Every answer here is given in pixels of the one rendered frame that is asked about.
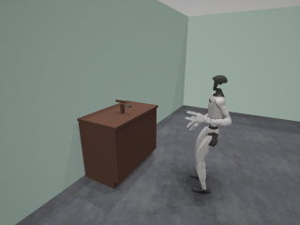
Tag robot left forearm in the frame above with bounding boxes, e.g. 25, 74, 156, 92
203, 116, 232, 127

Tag robot right hand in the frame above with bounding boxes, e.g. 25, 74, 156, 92
187, 121, 200, 130

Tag robot left hand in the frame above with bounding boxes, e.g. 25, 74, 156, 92
186, 111, 205, 123

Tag left robot upper arm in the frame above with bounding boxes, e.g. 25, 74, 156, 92
215, 97, 232, 122

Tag robot head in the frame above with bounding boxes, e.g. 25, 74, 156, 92
212, 75, 228, 98

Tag left robot shin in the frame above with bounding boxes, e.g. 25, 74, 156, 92
195, 162, 206, 189

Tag counter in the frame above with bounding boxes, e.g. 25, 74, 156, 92
77, 99, 158, 189

